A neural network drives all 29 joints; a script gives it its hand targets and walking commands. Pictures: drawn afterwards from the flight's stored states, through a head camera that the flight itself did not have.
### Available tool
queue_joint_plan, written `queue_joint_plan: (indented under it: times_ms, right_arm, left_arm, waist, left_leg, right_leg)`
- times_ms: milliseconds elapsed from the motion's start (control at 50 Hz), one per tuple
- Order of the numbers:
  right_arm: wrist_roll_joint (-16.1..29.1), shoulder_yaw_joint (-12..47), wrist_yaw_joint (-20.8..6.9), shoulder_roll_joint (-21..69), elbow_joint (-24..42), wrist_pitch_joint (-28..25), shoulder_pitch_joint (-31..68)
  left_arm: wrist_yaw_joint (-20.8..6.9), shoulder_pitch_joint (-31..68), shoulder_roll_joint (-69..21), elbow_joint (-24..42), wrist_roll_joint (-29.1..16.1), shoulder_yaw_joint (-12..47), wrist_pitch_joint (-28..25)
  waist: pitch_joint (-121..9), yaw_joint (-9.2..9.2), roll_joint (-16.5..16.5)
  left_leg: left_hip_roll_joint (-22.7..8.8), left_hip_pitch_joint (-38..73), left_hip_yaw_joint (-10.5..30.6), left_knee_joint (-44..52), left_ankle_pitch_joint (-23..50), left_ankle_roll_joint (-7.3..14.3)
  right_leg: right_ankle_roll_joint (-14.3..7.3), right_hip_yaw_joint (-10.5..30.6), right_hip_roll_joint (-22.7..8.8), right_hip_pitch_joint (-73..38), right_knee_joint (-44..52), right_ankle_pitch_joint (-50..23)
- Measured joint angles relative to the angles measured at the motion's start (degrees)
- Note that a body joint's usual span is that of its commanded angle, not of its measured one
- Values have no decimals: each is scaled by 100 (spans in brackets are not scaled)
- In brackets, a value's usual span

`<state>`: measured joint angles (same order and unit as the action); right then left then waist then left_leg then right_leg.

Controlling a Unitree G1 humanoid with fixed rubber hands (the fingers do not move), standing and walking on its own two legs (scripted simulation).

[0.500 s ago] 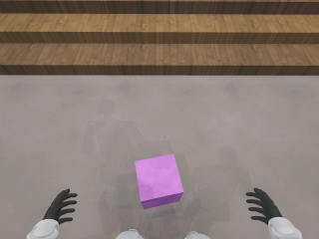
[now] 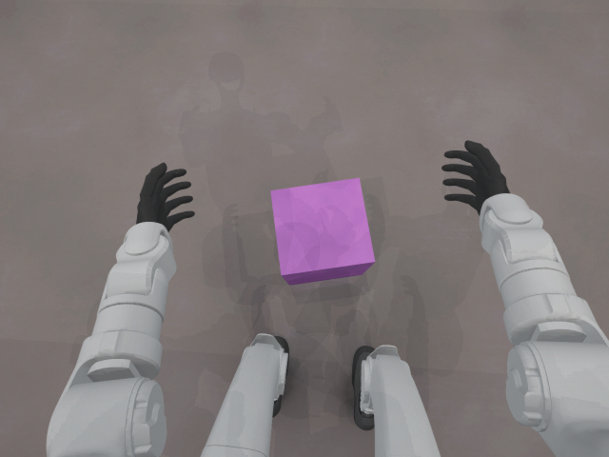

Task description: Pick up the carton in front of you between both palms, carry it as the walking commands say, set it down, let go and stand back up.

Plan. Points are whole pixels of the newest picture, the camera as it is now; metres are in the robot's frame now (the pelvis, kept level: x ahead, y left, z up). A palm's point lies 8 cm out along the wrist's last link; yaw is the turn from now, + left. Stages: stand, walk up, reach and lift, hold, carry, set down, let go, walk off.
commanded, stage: reach and lift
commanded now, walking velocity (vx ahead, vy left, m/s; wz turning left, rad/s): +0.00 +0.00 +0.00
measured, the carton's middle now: (320, 237) +0.49 +0.03 -0.55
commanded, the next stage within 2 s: none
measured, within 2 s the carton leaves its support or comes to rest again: leaves its support in 1.94 s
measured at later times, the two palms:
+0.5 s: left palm (208, 198) +0.46 +0.22 -0.19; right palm (433, 168) +0.54 -0.15 -0.20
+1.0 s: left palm (238, 234) +0.45 +0.22 -0.42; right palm (401, 213) +0.53 -0.15 -0.42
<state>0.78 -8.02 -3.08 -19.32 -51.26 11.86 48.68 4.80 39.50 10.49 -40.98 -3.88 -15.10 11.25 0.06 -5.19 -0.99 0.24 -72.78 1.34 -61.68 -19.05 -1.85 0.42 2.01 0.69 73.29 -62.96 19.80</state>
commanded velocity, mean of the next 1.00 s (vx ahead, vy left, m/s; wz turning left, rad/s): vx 0.00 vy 0.00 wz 0.00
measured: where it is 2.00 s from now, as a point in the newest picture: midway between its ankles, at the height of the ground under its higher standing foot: (318, 397)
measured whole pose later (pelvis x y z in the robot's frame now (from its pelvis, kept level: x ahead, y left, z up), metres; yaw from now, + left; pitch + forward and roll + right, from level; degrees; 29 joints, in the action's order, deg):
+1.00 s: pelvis -0.04 +0.00 -0.26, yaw +3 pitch +43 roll +3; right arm 8.6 -0.4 2.6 -26.0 -65.9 6.2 83.0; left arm 9.3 71.7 12.0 -55.2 -10.6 -14.6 4.4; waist 10.9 -5.6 0.2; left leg 2.6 -129.4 1.1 -114.2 -28.4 -3.9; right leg 1.8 4.0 2.9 130.3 -116.8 29.9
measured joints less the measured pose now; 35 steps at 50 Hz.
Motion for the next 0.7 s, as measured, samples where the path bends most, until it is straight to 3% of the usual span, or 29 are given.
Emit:
queue_joint_plan:
  times_ms: [140,240,380,500,580,700]
  right_arm:
    - [-136,-164,-111,-233,-793,131,1745]
    - [-410,-344,-150,-271,-1015,62,2444]
    - [-786,-667,-66,4,-842,-259,2264]
    - [-823,-751,113,269,-823,-536,1915]
    - [-658,-588,255,283,-774,-655,1812]
    - [-50,17,474,-37,-531,-711,1917]
  left_arm:
    - [178,1467,-181,-335,130,-435,173]
    - [216,1995,-403,-284,365,-771,98]
    - [40,1787,-633,-213,652,-1088,-337]
    - [-75,1569,-644,-519,736,-1216,-729]
    - [-49,1571,-560,-660,579,-1106,-876]
    - [139,1789,-288,-625,-22,-580,-919]
  waist:
    - [80,-137,-44]
    - [55,-206,-41]
    - [-300,-188,-56]
    - [-759,-88,-89]
    - [-836,-36,-75]
    - [-449,0,9]
  left_leg:
    - [-20,-944,-36,-267,135,-28]
    - [-29,-1438,-43,-361,127,-45]
    - [-28,-1937,-36,-358,28,-58]
    - [22,-2791,-28,-1030,-304,-78]
    - [76,-3534,-18,-1817,-584,-102]
    - [169,-4523,-16,-3114,-907,-120]
  right_leg:
    - [-8,58,51,984,-304,-140]
    - [-13,83,81,1494,-411,-137]
    - [-21,102,103,2000,-421,-35]
    - [-6,129,107,2857,-1114,319]
    - [21,166,128,3596,-1909,614]
    - [78,216,161,4581,-3238,955]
